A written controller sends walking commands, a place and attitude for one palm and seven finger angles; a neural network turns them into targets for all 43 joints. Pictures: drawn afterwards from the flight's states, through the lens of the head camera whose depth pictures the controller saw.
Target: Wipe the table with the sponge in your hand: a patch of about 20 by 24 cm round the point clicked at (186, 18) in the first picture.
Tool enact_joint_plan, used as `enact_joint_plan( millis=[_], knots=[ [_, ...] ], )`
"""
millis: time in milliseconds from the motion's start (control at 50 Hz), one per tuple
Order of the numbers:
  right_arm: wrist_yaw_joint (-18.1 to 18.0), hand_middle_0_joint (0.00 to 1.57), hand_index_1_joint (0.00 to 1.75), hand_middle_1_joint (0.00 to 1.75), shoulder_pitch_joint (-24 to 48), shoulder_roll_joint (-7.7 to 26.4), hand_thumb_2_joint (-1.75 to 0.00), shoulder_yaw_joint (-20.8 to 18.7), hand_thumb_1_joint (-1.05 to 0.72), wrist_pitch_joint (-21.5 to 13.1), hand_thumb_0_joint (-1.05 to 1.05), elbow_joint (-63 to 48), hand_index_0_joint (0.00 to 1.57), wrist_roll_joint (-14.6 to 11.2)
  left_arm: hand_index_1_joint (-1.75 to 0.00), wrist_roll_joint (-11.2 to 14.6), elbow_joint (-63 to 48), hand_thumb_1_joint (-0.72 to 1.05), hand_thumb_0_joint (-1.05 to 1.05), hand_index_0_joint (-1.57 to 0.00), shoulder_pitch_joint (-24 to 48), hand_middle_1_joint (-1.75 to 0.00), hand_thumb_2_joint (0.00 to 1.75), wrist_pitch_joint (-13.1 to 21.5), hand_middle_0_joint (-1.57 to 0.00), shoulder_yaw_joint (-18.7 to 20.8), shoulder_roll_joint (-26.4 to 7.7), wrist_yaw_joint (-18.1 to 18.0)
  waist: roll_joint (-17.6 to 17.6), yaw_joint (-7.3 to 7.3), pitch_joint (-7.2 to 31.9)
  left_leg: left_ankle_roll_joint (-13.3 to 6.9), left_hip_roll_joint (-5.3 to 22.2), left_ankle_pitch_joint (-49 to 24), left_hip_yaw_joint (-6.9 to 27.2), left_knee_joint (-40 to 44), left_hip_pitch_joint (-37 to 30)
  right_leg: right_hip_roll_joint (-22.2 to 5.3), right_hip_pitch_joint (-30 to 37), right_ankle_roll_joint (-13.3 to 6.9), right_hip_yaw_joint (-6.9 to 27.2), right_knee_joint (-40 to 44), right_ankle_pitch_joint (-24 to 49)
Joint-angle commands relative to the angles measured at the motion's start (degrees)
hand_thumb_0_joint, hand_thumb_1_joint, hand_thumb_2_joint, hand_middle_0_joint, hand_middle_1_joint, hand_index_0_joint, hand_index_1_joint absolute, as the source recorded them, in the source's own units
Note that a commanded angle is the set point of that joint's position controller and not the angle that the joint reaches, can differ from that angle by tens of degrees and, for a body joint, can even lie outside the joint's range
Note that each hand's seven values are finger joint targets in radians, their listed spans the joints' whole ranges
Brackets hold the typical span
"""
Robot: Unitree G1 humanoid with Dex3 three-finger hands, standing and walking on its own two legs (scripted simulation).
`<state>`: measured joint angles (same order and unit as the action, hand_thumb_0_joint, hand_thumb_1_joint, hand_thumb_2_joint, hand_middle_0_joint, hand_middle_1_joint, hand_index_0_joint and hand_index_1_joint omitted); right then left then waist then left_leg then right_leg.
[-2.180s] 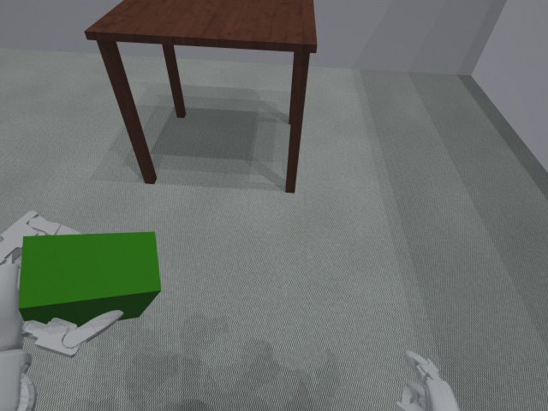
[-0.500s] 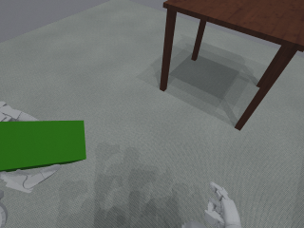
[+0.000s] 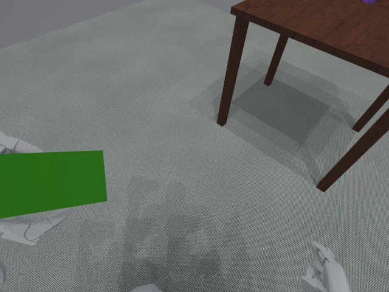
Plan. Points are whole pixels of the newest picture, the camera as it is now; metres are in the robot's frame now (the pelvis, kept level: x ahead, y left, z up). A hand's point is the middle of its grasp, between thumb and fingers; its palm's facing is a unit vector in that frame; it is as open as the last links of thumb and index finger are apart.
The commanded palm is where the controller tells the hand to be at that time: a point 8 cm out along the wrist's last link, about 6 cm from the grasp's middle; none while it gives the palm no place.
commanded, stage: walk to a spot facing it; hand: left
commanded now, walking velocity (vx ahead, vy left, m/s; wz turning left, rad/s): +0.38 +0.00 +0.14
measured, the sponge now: (63, 183) +0.23 +0.21 +0.18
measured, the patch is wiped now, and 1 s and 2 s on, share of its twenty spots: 0.00 0.00 0.00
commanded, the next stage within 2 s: turn to face it in 1.98 s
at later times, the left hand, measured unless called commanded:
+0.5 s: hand (99, 124) +0.34 +0.19 +0.18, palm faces +0.47 -0.78 -0.42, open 10.5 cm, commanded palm +0.27 +0.24 +0.20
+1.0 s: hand (99, 67) +0.46 +0.22 +0.21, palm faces +0.50 -0.76 -0.42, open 10.5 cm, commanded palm +0.40 +0.27 +0.20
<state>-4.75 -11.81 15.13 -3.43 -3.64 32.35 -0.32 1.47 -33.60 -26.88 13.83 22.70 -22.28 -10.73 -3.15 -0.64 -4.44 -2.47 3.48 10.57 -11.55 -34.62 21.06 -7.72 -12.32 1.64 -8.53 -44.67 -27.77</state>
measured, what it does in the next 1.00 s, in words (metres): walks ahead: right foot, then left foot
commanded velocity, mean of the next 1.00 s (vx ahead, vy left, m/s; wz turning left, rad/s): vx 0.37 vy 0.00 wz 0.18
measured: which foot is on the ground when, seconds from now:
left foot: down 0.00-0.36, up 0.38-0.74, down 0.76-1.00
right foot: up 0.00-0.34, down 0.36-0.76, up 0.78-1.00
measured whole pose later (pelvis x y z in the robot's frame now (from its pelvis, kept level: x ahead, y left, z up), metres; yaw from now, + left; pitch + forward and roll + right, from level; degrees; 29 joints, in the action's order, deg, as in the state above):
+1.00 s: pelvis +0.28 -0.03 +0.02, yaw +9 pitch +0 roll -1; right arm -1.9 -10.6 5.3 2.3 -6.0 34.3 -0.4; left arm 1.8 -34.9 -28.1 13.4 21.7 -21.8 -8.5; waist 0.2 -0.1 -3.8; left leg -0.7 5.4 13.3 -7.6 -30.0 17.0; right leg -6.9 -29.9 2.7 -6.6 -55.3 -21.8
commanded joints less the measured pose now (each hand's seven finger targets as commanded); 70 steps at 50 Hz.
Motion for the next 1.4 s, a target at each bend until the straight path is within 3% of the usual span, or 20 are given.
enact_joint_plan(
  millis=[0, 120, 300, 320, 360, 400, 440, 520, 620, 700, 720, 740, 760, 920, 1060, 1080, 1120, 1140, 1260, 1380],
  knots=[
    [1.14, 0.20, 0.30, 0.30, 4.42, 3.37, -0.90, -0.55, -0.90, -3.19, 0.00, -6.97, 0.20, -0.06, -1.60, 0.06, -9.18, 0.10, 0.00, -1.20, 7.62, -1.60, 1.30, 3.76, -1.20, 6.69, -11.64, -0.05, 16.69, 1.46, 12.01, -13.94, 23.96, -1.73, 41.29, 17.11, -23.11, 1.76, -27.73, -0.71, 9.56, -30.62, -5.67],
    [1.96, 0.20, 0.30, 0.30, 3.97, 2.12, -0.90, 0.08, -0.90, -5.48, 0.00, -5.59, 0.20, -0.15, -1.60, 0.17, -15.37, 0.10, 0.00, -1.20, 0.08, -1.60, 1.30, 3.32, -1.20, 5.25, -7.37, 0.80, 16.88, 0.39, 10.39, -7.67, 14.73, 1.57, 16.82, 19.53, -11.31, -0.04, -20.77, 0.86, 3.28, -15.59, 7.77],
    [-0.11, 0.20, 0.30, 0.30, 4.13, 1.51, -0.90, 1.16, -0.90, -4.81, 0.00, -4.32, 0.20, -0.01, -1.60, -0.10, -3.22, 0.10, 0.00, -1.20, 6.15, -1.60, 1.30, 0.66, -1.20, 2.49, -5.43, 1.56, 11.33, 0.00, 9.69, -3.63, 10.38, 5.29, 7.35, 6.41, -7.08, 5.94, 1.82, 0.99, -5.19, 15.69, 12.67],
    [-0.10, 0.20, 0.30, 0.30, 4.26, 0.88, -0.90, 1.41, -0.90, -4.37, 0.00, -4.04, 0.20, -0.13, -1.60, -0.40, -2.85, 0.10, 0.00, -1.20, 7.37, -1.60, 1.30, 0.19, -1.20, 2.61, -6.64, 1.49, 4.75, -0.37, 10.68, -2.53, 7.97, 6.26, 5.76, -4.81, -2.14, 2.57, 7.72, -0.78, 0.22, 19.76, 11.11],
    [0.22, 0.20, 0.30, 0.30, 6.26, 0.78, -0.90, 1.72, -0.90, -4.18, 0.00, -5.36, 0.20, 0.11, -1.60, -0.33, -3.06, 0.10, 0.00, -1.20, 9.40, -1.60, 1.30, -0.30, -1.20, 6.54, -12.00, 0.66, -15.97, -1.62, 11.25, 1.54, -2.25, 22.22, 7.51, -35.85, 21.13, -19.10, 17.13, -11.81, 36.56, 29.16, 13.86],
    [0.97, 0.20, 0.30, 0.30, 6.40, 2.37, -0.90, 0.89, -0.90, -3.58, 0.00, -3.98, 0.20, 0.04, -1.60, 0.31, -5.15, 0.10, 0.00, -1.20, 9.47, -1.60, 1.30, 0.66, -1.20, 6.21, -11.86, 1.39, -8.29, -0.69, 8.57, 2.74, 1.55, 15.07, 13.24, -43.08, 22.05, -19.26, 12.06, -12.22, 33.64, 30.39, 5.04],
    [1.15, 0.20, 0.30, 0.30, 7.08, 1.69, -0.90, 1.56, -0.90, -2.14, 0.00, -3.43, 0.20, 0.02, -1.60, -0.19, -6.82, 0.10, 0.00, -1.20, 5.71, -1.60, 1.30, 1.92, -1.20, 6.15, -10.51, 1.43, -2.47, -0.11, 6.63, 3.91, 3.21, 10.78, 12.30, -42.69, 21.50, -15.59, 8.65, -10.77, 19.49, 29.20, 14.29],
    [1.30, 0.20, 0.30, 0.30, 6.04, 1.90, -0.90, 0.85, -0.90, -0.80, 0.00, -5.03, 0.20, 0.16, -1.60, 0.25, -9.71, 0.10, 0.00, -1.20, 3.06, -1.60, 1.30, 2.60, -1.20, 7.09, -10.30, 0.68, -1.81, 0.67, 7.57, 3.92, 4.82, 6.86, 8.65, -24.71, 14.92, -13.23, 5.90, -9.71, 6.64, 28.26, 23.06],
    [1.08, 0.20, 0.30, 0.30, 4.65, 0.79, -0.90, 0.42, -0.90, -1.18, 0.00, -8.26, 0.20, 0.24, -1.60, 0.79, -10.05, 0.10, 0.00, -1.20, -1.21, -1.60, 1.30, 2.07, -1.20, 7.13, -8.67, -0.94, -5.12, -1.58, 9.24, 2.81, 1.16, 6.11, 0.22, -4.69, 6.79, -11.40, 10.17, -9.56, 4.17, 24.25, 29.53],
    [-0.15, 0.20, 0.30, 0.30, 1.70, 2.32, -0.90, -0.69, -0.90, -1.59, 0.00, -7.82, 0.20, 0.25, -1.60, 0.37, -9.48, 0.10, 0.00, -1.20, 3.92, -1.60, 1.30, 1.88, -1.20, 4.11, -7.32, -1.30, 0.98, 1.45, 11.39, 1.55, -1.54, -0.17, -1.57, 7.06, -11.85, -7.23, 3.10, -5.39, -0.90, 7.20, 28.99],
    [-0.27, 0.20, 0.30, 0.30, 1.48, 3.46, -0.90, -1.15, -0.90, -1.85, 0.00, -8.25, 0.20, 0.11, -1.60, 0.10, -12.20, 0.10, 0.00, -1.20, 6.42, -1.60, 1.30, 2.80, -1.20, 4.02, -7.69, -1.27, 10.85, 2.37, 14.46, -1.65, 3.70, -0.58, 8.67, 9.66, -21.18, -3.70, -4.57, -2.81, -2.41, -6.11, 23.57],
    [0.22, 0.20, 0.30, 0.30, 2.36, 4.59, -0.90, -1.25, -0.90, -2.16, 0.00, -8.33, 0.20, 0.09, -1.60, 0.44, -12.64, 0.10, 0.00, -1.20, 7.38, -1.60, 1.30, 3.32, -1.20, 4.32, -7.68, -1.21, 23.52, 1.76, 14.84, -8.66, 18.17, -12.03, 32.19, 13.32, -28.50, 3.86, -18.76, -0.35, -0.54, -20.53, -3.37],
    [0.91, 0.20, 0.30, 0.30, 3.04, 3.55, -0.90, 0.09, -0.90, -2.50, 0.00, -8.00, 0.20, 0.41, -1.60, -0.14, -8.67, 0.10, 0.00, -1.20, 8.12, -1.60, 1.30, 3.52, -1.20, 4.89, -10.06, -0.78, 21.16, 1.78, 13.16, -12.92, 23.13, -8.77, 42.43, 17.01, -24.52, 4.08, -23.45, -1.06, 5.67, -28.25, -8.16],
    [2.19, 0.20, 0.30, 0.30, 4.32, 1.82, -0.90, 0.37, -0.90, -5.14, 0.00, -5.50, 0.20, 0.00, -1.60, 0.82, -14.64, 0.10, 0.00, -1.20, -1.21, -1.60, 1.30, 3.39, -1.20, 6.05, -7.34, 0.88, 17.38, 0.15, 10.67, -7.51, 13.87, 1.69, 15.90, 19.50, -7.90, 0.36, -16.11, 0.90, 2.33, -11.05, 7.66],
    [0.07, 0.20, 0.30, 0.30, 3.90, 1.84, -0.90, 0.96, -0.90, -4.21, 0.00, -4.25, 0.20, -0.04, -1.60, 0.36, -2.36, 0.10, 0.00, -1.20, 5.27, -1.60, 1.30, 1.05, -1.20, 3.19, -5.33, 1.48, 10.81, 0.18, 9.13, -3.53, 10.30, 13.34, 10.00, 9.34, -3.16, 5.37, 2.08, 1.52, -4.52, 14.54, 10.70],
    [-0.03, 0.20, 0.30, 0.30, 3.93, 1.28, -0.90, 1.19, -0.90, -3.85, 0.00, -4.14, 0.20, -0.25, -1.60, -0.02, -1.93, 0.10, 0.00, -1.20, 6.64, -1.60, 1.30, 0.53, -1.20, 2.77, -5.80, 1.35, 6.30, -0.09, 9.61, -2.24, 7.61, 14.35, 8.01, 0.67, -0.13, 3.43, 6.31, 0.22, -0.91, 18.75, 8.91],
    [0.17, 0.20, 0.30, 0.30, 6.42, -0.05, -0.90, 2.09, -0.90, -3.54, 0.00, -5.72, 0.20, -0.12, -1.60, -0.38, -3.48, 0.10, 0.00, -1.20, 9.27, -1.60, 1.30, -0.55, -1.20, 4.72, -10.66, 0.74, -16.84, -1.67, 9.40, 1.53, -2.88, 24.08, 5.95, -32.40, 22.41, -18.81, 17.15, -11.23, 35.12, 30.10, 9.84],
    [0.43, 0.20, 0.30, 0.30, 6.42, 1.68, -0.90, 1.35, -0.90, -4.25, 0.00, -4.69, 0.20, 0.28, -1.60, 0.30, -3.20, 0.10, 0.00, -1.20, 10.91, -1.60, 1.30, -0.15, -1.20, 4.60, -10.18, 0.80, -13.21, -1.13, 9.08, 2.17, -0.04, 19.22, 12.25, -37.69, 21.87, -20.31, 12.70, -11.69, 35.52, 31.94, 4.18],
    [0.86, 0.20, 0.30, 0.30, 6.77, 1.67, -0.90, 1.22, -0.90, -1.60, 0.00, -4.89, 0.20, 0.08, -1.60, -0.16, -10.86, 0.10, 0.00, -1.20, 5.86, -1.60, 1.30, 1.90, -1.20, 5.75, -9.79, 0.59, -3.46, 0.23, 6.50, 3.35, 4.01, 10.51, 8.83, -22.96, 12.41, -14.50, 4.71, -9.44, 7.76, 28.02, 21.18],
    [0.66, 0.20, 0.30, 0.30, 3.57, 0.94, -0.90, 0.02, -0.90, -1.56, 0.00, -7.99, 0.20, 0.37, -1.60, 0.66, -11.86, 0.10, 0.00, -1.20, 0.59, -1.60, 1.30, 1.60, -1.20, 7.03, -8.52, -1.58, -3.96, -0.67, 10.32, 2.98, -1.47, 4.21, -1.54, 2.04, -0.17, -10.99, 8.89, -7.73, 2.37, 19.47, 27.30]
  ],
)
